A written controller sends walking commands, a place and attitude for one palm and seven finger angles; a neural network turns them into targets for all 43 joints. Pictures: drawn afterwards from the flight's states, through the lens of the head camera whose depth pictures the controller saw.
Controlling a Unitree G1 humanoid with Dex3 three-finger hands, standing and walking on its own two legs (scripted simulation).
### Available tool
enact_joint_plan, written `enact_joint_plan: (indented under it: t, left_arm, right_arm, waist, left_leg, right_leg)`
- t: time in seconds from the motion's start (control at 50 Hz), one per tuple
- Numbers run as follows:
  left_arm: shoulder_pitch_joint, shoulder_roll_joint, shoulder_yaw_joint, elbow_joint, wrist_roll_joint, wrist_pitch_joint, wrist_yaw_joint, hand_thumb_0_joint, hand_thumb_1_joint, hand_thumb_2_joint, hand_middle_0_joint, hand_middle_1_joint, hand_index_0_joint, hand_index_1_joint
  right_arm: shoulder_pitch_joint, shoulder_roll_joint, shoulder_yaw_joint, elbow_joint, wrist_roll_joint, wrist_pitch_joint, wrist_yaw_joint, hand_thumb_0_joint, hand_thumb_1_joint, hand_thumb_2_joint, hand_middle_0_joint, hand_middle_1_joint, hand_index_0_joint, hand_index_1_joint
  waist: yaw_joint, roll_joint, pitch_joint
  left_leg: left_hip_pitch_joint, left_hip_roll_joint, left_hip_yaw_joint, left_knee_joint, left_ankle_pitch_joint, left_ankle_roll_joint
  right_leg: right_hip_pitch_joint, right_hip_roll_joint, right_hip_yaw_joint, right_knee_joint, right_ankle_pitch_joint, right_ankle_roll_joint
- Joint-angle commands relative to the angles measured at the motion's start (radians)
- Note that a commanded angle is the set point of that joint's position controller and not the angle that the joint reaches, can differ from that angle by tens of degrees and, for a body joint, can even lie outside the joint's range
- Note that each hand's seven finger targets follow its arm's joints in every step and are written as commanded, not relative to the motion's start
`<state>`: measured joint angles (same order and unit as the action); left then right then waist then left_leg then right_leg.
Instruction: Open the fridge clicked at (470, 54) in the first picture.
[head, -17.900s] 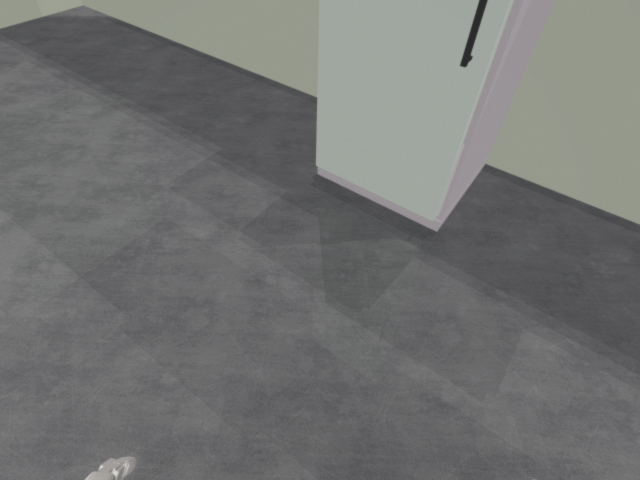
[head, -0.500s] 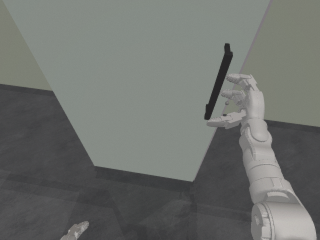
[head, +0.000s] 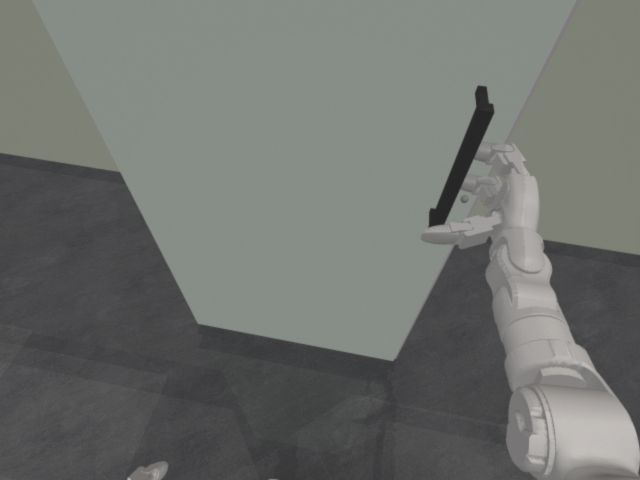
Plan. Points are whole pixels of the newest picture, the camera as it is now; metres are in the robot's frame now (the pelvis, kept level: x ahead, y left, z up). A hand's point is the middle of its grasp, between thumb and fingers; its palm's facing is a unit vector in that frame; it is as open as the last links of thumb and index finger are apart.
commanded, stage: feel for the door with the fingertips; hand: right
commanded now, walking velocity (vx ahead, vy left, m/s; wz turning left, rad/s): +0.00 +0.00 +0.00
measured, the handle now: (453, 173) +0.51 -0.11 +0.11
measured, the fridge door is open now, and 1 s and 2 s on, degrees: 0 0 0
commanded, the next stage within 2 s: slide the fingers in behind the handle in 0.06 s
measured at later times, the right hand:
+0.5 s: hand (461, 200) +0.46 -0.11 +0.11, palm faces +0.04 +1.00 +0.01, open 14.0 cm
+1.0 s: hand (448, 200) +0.45 -0.10 +0.11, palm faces +0.04 +1.00 -0.01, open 14.0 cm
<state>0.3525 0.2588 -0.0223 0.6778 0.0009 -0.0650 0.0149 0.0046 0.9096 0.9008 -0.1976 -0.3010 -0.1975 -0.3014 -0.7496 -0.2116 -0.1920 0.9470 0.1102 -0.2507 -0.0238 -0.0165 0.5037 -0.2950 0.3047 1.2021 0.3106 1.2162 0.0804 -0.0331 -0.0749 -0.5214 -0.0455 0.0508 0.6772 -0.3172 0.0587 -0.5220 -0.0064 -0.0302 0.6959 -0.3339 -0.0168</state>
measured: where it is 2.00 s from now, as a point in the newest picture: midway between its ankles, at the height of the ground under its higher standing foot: outside the picture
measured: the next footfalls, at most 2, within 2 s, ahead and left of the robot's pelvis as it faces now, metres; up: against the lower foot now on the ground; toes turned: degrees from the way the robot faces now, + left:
none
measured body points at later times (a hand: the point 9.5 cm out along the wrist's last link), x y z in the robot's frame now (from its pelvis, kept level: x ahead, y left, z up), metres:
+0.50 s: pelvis +0.00 -0.01 +0.00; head +0.04 +0.00 +0.45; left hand +0.06 +0.24 -0.12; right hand +0.45 -0.17 +0.11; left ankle +0.01 +0.08 -0.72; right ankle +0.00 -0.11 -0.72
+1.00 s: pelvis +0.01 -0.01 +0.00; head +0.04 +0.00 +0.45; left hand +0.08 +0.24 -0.12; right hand +0.44 -0.15 +0.12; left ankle +0.01 +0.08 -0.72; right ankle +0.00 -0.11 -0.72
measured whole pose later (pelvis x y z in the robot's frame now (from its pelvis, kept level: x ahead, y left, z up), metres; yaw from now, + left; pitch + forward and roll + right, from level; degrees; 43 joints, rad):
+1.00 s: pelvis +0.01 -0.01 +0.00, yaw +1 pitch +9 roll +0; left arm 0.35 0.24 -0.02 0.66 0.02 -0.06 -0.01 0.00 0.91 0.90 -0.20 -0.30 -0.20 -0.30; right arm -0.68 -0.13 -0.13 0.85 0.09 -0.26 -0.10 -0.02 0.50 -0.30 0.30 1.20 0.30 1.20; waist 0.07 -0.03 -0.10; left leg -0.52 -0.04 0.03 0.68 -0.33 0.04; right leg -0.51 0.00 -0.05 0.70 -0.35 -0.03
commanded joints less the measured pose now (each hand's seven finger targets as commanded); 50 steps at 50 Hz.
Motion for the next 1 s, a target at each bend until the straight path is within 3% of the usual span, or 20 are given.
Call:
enact_joint_plan:
  t: [0.0,0.16,0.18,0.26,0.34,0.38,0.42,0.48,0.54,0.56,0.58,0.6,0.68,0.7,0.74,0.78,0.8,0.86,0.94,0.98]
  left_arm:
    - [0.048,0.122,0.046,-0.093,-0.005,-0.039,0.005,0.000,0.900,0.900,-0.200,-0.300,-0.200,-0.300]
    - [0.060,0.128,0.046,-0.082,-0.001,-0.038,0.000,0.000,0.900,0.900,-0.200,-0.300,-0.200,-0.300]
    - [0.062,0.130,0.048,-0.085,-0.002,-0.037,0.000,0.000,0.900,0.900,-0.200,-0.300,-0.200,-0.300]
    - [0.054,0.126,0.046,-0.095,-0.004,-0.038,-0.005,0.000,0.900,0.900,-0.200,-0.300,-0.200,-0.300]
    - [0.050,0.128,0.045,-0.102,-0.003,-0.038,-0.008,0.000,0.900,0.900,-0.200,-0.300,-0.200,-0.300]
    - [0.052,0.134,0.047,-0.108,-0.002,-0.036,-0.006,0.000,0.900,0.900,-0.200,-0.300,-0.200,-0.300]
    - [0.048,0.129,0.045,-0.110,-0.001,-0.034,-0.007,0.000,0.900,0.900,-0.200,-0.300,-0.200,-0.300]
    - [0.047,0.127,0.048,-0.123,0.000,-0.032,-0.011,0.000,0.900,0.900,-0.200,-0.300,-0.200,-0.300]
    - [0.040,0.119,0.050,-0.122,0.000,-0.038,-0.016,0.000,0.900,0.900,-0.200,-0.300,-0.200,-0.300]
    - [0.038,0.122,0.052,-0.118,-0.001,-0.039,-0.015,0.000,0.900,0.900,-0.200,-0.300,-0.200,-0.300]
    - [0.043,0.122,0.052,-0.118,0.000,-0.040,-0.014,0.000,0.900,0.900,-0.200,-0.300,-0.200,-0.300]
    - [0.039,0.121,0.055,-0.114,-0.001,-0.042,-0.014,0.000,0.900,0.900,-0.200,-0.300,-0.200,-0.300]
    - [0.040,0.126,0.053,-0.104,0.003,-0.042,-0.008,0.000,0.900,0.900,-0.200,-0.300,-0.200,-0.300]
    - [0.036,0.122,0.050,-0.101,0.003,-0.040,-0.007,0.000,0.900,0.900,-0.200,-0.300,-0.200,-0.300]
    - [0.036,0.118,0.049,-0.101,0.009,-0.041,-0.010,0.000,0.900,0.900,-0.200,-0.300,-0.200,-0.300]
    - [0.035,0.120,0.049,-0.107,0.011,-0.037,-0.010,0.000,0.900,0.900,-0.200,-0.300,-0.200,-0.300]
    - [0.031,0.114,0.047,-0.107,0.012,-0.037,-0.011,0.000,0.900,0.900,-0.200,-0.300,-0.200,-0.300]
    - [0.032,0.110,0.053,-0.114,0.014,-0.034,-0.019,0.000,0.900,0.900,-0.200,-0.300,-0.200,-0.300]
    - [0.028,0.109,0.056,-0.126,0.009,-0.030,-0.024,0.000,0.900,0.900,-0.200,-0.300,-0.200,-0.300]
    - [0.029,0.114,0.057,-0.125,0.007,-0.027,-0.019,0.000,0.900,0.900,-0.200,-0.300,-0.200,-0.300]
  right_arm:
    - [-0.545,-0.131,-0.003,-0.206,0.006,-0.092,0.004,0.000,0.500,-0.300,0.300,1.200,0.300,1.200]
    - [-0.600,-0.154,-0.011,-0.151,-0.006,-0.119,0.003,0.000,0.500,-0.300,0.300,1.200,0.300,1.200]
    - [-0.590,-0.176,-0.026,-0.160,-0.009,-0.126,0.004,0.000,0.500,-0.300,0.300,1.200,0.300,1.200]
    - [-0.534,-0.143,-0.014,-0.163,-0.002,-0.129,0.010,0.000,0.500,-0.300,0.300,1.200,0.300,1.200]
    - [-0.517,-0.119,0.000,-0.154,0.006,-0.121,0.007,0.000,0.500,-0.300,0.300,1.200,0.300,1.200]
    - [-0.486,-0.164,-0.037,-0.166,0.000,-0.122,-0.001,0.000,0.500,-0.300,0.300,1.200,0.300,1.200]
    - [-0.479,-0.168,-0.044,-0.174,-0.004,-0.119,-0.006,0.000,0.500,-0.300,0.300,1.200,0.300,1.200]
    - [-0.436,-0.149,-0.029,-0.225,-0.012,-0.120,-0.012,0.000,0.500,-0.300,0.300,1.200,0.300,1.200]
    - [-0.457,-0.067,0.037,-0.272,-0.014,-0.118,-0.021,0.000,0.500,-0.300,0.300,1.200,0.300,1.200]
    - [-0.455,-0.074,0.031,-0.275,-0.014,-0.116,-0.028,0.000,0.500,-0.300,0.300,1.200,0.300,1.200]
    - [-0.479,-0.051,0.057,-0.288,-0.015,-0.114,-0.034,0.000,0.500,-0.300,0.300,1.200,0.300,1.200]
    - [-0.464,-0.035,0.061,-0.279,-0.010,-0.107,-0.039,0.000,0.500,-0.300,0.300,1.200,0.300,1.200]
    - [-0.473,-0.066,0.032,-0.262,-0.011,-0.090,-0.064,0.000,0.500,-0.300,0.300,1.200,0.300,1.200]
    - [-0.486,-0.058,0.040,-0.254,-0.014,-0.087,-0.070,0.000,0.500,-0.300,0.300,1.200,0.300,1.200]
    - [-0.478,-0.072,0.021,-0.273,-0.025,-0.092,-0.083,0.000,0.500,-0.300,0.300,1.200,0.300,1.200]
    - [-0.433,-0.101,-0.007,-0.262,-0.031,-0.095,-0.092,0.000,0.500,-0.300,0.300,1.200,0.300,1.200]
    - [-0.438,-0.069,0.022,-0.271,-0.032,-0.094,-0.089,0.000,0.500,-0.300,0.300,1.200,0.300,1.200]
    - [-0.393,-0.057,0.021,-0.302,-0.037,-0.095,-0.089,0.000,0.500,-0.300,0.300,1.200,0.300,1.200]
    - [-0.343,0.000,0.068,-0.328,-0.025,-0.072,-0.073,0.000,0.500,-0.300,0.300,1.200,0.300,1.200]
    - [-0.354,-0.019,0.054,-0.322,-0.016,-0.058,-0.070,0.000,0.500,-0.300,0.300,1.200,0.300,1.200]
  waist:
    - [0.024,0.047,-0.342]
    - [0.037,0.066,-0.349]
    - [0.027,0.058,-0.362]
    - [0.011,0.018,-0.379]
    - [0.018,0.056,-0.338]
    - [0.004,0.093,-0.343]
    - [-0.004,0.062,-0.343]
    - [-0.014,0.056,-0.372]
    - [0.003,0.012,-0.354]
    - [0.002,0.002,-0.346]
    - [0.017,0.039,-0.344]
    - [0.014,0.031,-0.338]
    - [0.013,0.092,-0.323]
    - [0.018,0.075,-0.311]
    - [0.002,0.050,-0.347]
    - [-0.010,0.071,-0.360]
    - [0.001,0.066,-0.361]
    - [-0.017,0.033,-0.387]
    - [-0.011,0.055,-0.365]
    - [-0.004,0.107,-0.334]
  left_leg:
    - [0.180,0.022,-0.076,-0.085,0.320,-0.038]
    - [0.163,0.022,-0.078,-0.077,0.306,-0.040]
    - [0.171,0.022,-0.078,-0.075,0.311,-0.037]
    - [0.159,0.017,-0.065,-0.064,0.314,-0.029]
    - [0.147,0.015,-0.062,-0.072,0.282,-0.033]
    - [0.174,0.015,-0.065,-0.074,0.282,-0.033]
    - [0.178,0.018,-0.065,-0.071,0.277,-0.031]
    - [0.188,0.014,-0.058,-0.060,0.313,-0.027]
    - [0.138,0.010,-0.046,-0.062,0.289,-0.025]
    - [0.122,0.009,-0.043,-0.064,0.271,-0.023]
    - [0.121,0.006,-0.040,-0.065,0.272,-0.025]
    - [0.110,0.006,-0.039,-0.067,0.267,-0.026]
    - [0.128,0.008,-0.041,-0.077,0.246,-0.031]
    - [0.124,0.010,-0.043,-0.078,0.245,-0.030]
    - [0.142,0.012,-0.044,-0.068,0.268,-0.027]
    - [0.166,0.011,-0.045,-0.063,0.297,-0.027]
    - [0.169,0.012,-0.046,-0.061,0.319,-0.029]
    - [0.184,0.011,-0.043,-0.048,0.370,-0.023]
    - [0.191,0.010,-0.042,-0.058,0.397,-0.028]
    - [0.198,0.010,-0.045,-0.073,0.383,-0.032]
  right_leg:
    - [0.112,0.028,0.023,-0.052,0.169,-0.026]
    - [0.096,0.030,0.028,-0.042,0.152,-0.028]
    - [0.099,0.030,0.029,-0.040,0.164,-0.029]
    - [0.128,0.027,0.031,-0.041,0.181,-0.021]
    - [0.102,0.025,0.030,-0.049,0.150,-0.023]
    - [0.084,0.024,0.029,-0.054,0.152,-0.026]
    - [0.082,0.025,0.027,-0.059,0.145,-0.023]
    - [0.109,0.021,0.027,-0.055,0.193,-0.022]
    - [0.156,0.016,0.035,-0.057,0.194,-0.015]
    - [0.163,0.013,0.039,-0.057,0.188,-0.013]
    - [0.170,0.012,0.044,-0.057,0.198,-0.015]
    - [0.174,0.010,0.043,-0.056,0.193,-0.014]
    - [0.143,0.013,0.044,-0.066,0.163,-0.017]
    - [0.139,0.014,0.042,-0.069,0.157,-0.017]
    - [0.152,0.018,0.042,-0.067,0.182,-0.014]
    - [0.141,0.017,0.037,-0.061,0.207,-0.016]
    - [0.142,0.017,0.032,-0.060,0.219,-0.017]
    - [0.169,0.015,0.026,-0.055,0.277,-0.009]
    - [0.169,0.013,0.021,-0.053,0.293,-0.012]
    - [0.146,0.012,0.020,-0.057,0.264,-0.018]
